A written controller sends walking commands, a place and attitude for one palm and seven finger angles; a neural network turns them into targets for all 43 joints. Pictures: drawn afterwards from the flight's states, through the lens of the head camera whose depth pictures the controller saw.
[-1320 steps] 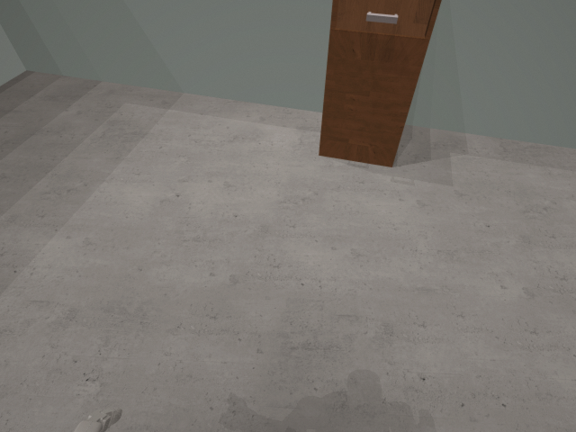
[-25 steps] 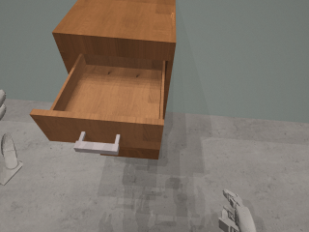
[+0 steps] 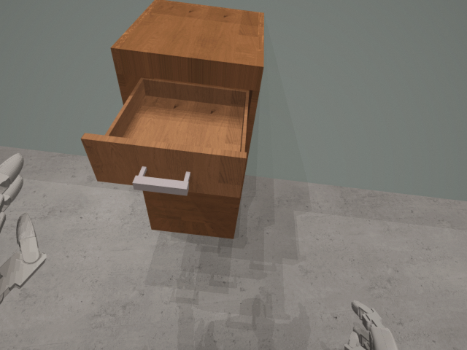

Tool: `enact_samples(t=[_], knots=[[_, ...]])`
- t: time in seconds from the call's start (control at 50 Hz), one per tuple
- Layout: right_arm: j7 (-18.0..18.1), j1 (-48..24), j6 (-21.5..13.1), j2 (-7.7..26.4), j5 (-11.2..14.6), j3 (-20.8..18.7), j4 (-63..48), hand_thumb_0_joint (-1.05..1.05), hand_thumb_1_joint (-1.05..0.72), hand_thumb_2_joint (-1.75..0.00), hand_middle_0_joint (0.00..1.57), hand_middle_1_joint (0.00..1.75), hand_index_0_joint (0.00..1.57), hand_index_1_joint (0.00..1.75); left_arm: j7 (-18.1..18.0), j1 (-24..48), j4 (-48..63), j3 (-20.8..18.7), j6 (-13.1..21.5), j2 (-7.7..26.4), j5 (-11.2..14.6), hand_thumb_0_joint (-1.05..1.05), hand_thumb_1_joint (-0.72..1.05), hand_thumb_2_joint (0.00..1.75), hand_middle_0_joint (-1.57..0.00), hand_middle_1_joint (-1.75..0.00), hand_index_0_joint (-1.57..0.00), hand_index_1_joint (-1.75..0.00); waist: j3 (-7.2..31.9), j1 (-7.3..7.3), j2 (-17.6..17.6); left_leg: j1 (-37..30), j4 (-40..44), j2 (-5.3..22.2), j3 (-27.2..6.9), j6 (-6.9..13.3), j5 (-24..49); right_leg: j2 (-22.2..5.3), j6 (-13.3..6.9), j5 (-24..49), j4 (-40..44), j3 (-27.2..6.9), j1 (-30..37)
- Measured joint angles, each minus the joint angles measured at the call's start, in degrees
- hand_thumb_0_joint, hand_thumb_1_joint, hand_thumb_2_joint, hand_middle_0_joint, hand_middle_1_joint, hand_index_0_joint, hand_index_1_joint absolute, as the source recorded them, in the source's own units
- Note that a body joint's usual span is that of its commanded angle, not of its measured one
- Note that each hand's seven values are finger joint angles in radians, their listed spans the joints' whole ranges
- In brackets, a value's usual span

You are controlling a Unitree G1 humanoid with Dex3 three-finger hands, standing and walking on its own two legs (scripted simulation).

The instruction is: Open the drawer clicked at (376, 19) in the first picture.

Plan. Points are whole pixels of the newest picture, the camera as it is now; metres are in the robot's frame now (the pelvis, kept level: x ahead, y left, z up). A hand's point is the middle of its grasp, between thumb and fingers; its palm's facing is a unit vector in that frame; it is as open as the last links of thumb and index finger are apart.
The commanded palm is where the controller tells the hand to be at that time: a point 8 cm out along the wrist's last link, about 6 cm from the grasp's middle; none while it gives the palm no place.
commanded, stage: stop stepping back and stand still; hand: left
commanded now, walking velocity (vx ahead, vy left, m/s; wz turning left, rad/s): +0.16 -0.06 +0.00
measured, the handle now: (163, 179) +0.47 +0.18 -0.02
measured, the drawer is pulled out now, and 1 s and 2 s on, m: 0.28 0.28 0.28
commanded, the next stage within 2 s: let the arm hang, fingers relaxed in 0.40 s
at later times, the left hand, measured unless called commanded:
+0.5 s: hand (38, 279) +0.16 +0.23 +0.17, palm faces +0.36 -0.81 -0.47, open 7.4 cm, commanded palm none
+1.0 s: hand out of the picture -0.04 +0.18 -0.17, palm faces +0.04 -0.97 -0.22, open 7.1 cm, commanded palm none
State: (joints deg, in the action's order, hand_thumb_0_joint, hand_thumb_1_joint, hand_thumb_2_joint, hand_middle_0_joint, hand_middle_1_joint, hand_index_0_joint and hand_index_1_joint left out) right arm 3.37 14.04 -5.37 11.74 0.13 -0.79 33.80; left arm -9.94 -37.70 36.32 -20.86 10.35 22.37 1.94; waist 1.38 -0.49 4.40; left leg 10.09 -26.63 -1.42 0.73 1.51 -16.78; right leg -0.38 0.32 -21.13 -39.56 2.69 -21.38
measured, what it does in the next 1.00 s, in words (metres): steps on the spot: right foot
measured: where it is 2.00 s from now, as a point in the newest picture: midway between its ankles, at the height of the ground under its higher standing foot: outside the picture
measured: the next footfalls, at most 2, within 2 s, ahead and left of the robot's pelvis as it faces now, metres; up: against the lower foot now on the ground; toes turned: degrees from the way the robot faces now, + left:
right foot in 0.10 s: +0.00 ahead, -0.11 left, +0.00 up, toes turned -4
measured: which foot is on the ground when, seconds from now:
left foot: down 0.00-1.00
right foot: up 0.00-0.08, down 0.10-1.00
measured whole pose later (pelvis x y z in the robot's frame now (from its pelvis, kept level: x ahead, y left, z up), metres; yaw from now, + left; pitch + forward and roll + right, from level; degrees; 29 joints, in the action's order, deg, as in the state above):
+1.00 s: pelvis -0.04 -0.01 +0.00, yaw +0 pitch -1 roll -1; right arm 1.7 17.8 1.6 10.7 -0.9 -0.4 57.2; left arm -1.0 -18.4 -57.1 -1.6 -1.7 11.5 -0.6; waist -5.2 0.3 0.1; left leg 11.8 -27.7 -0.2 0.1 1.0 -14.5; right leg 1.4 -2.4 -13.9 -25.1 4.9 -9.9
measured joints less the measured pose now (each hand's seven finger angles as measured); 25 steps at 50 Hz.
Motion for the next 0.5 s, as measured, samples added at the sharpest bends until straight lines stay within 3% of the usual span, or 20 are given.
enact_samples(t=[0.04, 0.1, 0.18, 0.26, 0.34, 0.44, 0.5], knots=[[-0.8, 0.8, -0.9, -0.8, 0.2, 0.6, 0.4, 0.01, -0.91, -0.9, 0.2, 0.3, 0.2, 0.3, 0.0, 0.9, -0.5, -0.3, 0.1, -0.1, 0.1, 0.01, 0.89, 0.9, -0.21, -0.31, -0.21, -0.3, 0.6, 0.05, -0.9, 0.1, -0.4, 0.4, -0.3, -0.1, 0.2, 0.2, 0.3, 0.2, 0.6, 0.3, 2.0], [-1.5, 0.6, -1.0, -1.9, 0.4, 2.0, 1.2, 0.01, -0.9, -0.9, 0.2, 0.3, 0.2, 0.3, 0.1, 2.4, -2.2, -0.7, 0.8, -0.2, 0.2, 0.01, 0.89, 0.9, -0.21, -0.31, -0.21, -0.3, 1.1, 0.33, -1.6, 1.5, -2.7, 0.5, 0.2, -0.4, -0.3, 0.1, 0.4, 2.5, 8.1, 0.8, 6.8], [-1.7, -1.0, 0.4, -2.3, 0.4, 2.8, 2.8, 0.01, -0.9, -0.9, 0.2, 0.3, 0.21, 0.3, 1.1, 5.3, -6.7, 0.7, 0.8, -1.6, 0.2, 0.01, 0.89, 0.9, -0.21, -0.31, -0.21, -0.3, -0.5, -0.2, -4.9, 3.6, -5.7, 2.5, -0.7, -0.7, -1.3, 2.1, -2.4, 8.4, 11.9, 2.1, 7.8], [-2.1, -0.8, 2.3, -2.0, 0.4, 2.1, 2.9, 0.01, -0.9, -0.9, 0.2, 0.3, 0.21, 0.3, 1.6, 3.4, -6.3, 2.5, -0.4, -2.8, 0.5, 0.01, 0.89, 0.9, -0.21, -0.31, -0.21, -0.3, -0.5, -0.44, -4.7, 6.9, -11.3, 1.8, -0.8, 0.2, -6.5, 2.4, -3.2, 9.3, 12.8, 1.7, 6.3], [-1.3, 0.3, 2.6, -0.7, 0.0, 1.5, 2.6, 0.01, -0.9, -0.9, 0.2, 0.3, 0.21, 0.3, 1.4, 0.0, -3.0, 3.1, -0.4, -2.0, 0.2, 0.01, 0.89, 0.9, -0.21, -0.31, -0.21, -0.3, -0.7, -1.27, -3.2, 4.7, -4.4, 1.3, 0.3, 0.7, -1.6, 1.9, -2.8, 8.8, 11.2, 1.6, 5.1], [-0.3, 2.1, 1.2, -0.3, -0.4, 0.6, 2.2, 0.01, -0.9, -0.9, 0.2, 0.3, 0.2, 0.3, 0.7, -0.8, -1.6, 0.9, -0.3, 0.6, -0.4, 0.01, 0.89, 0.9, -0.21, -0.31, -0.21, -0.3, -0.6, -1.2, -2.3, 3.7, -2.7, 0.6, 0.6, 0.5, 1.2, 1.7, -1.1, -1.0, 0.5, 0.3, 2.8], [-0.6, 2.4, 0.0, -0.3, -0.1, 0.9, 2.3, 0.01, -0.9, -0.9, 0.2, 0.3, 0.2, 0.3, 0.3, -0.6, -1.5, -1.0, 0.4, 1.5, -0.1, 0.01, 0.89, 0.9, -0.21, -0.31, -0.21, -0.3, -0.4, -1.18, -2.9, 3.8, -2.8, 0.6, 0.1, 0.2, 1.0, 1.4, -0.5, 1.0, 6.3, 0.9, 5.9]])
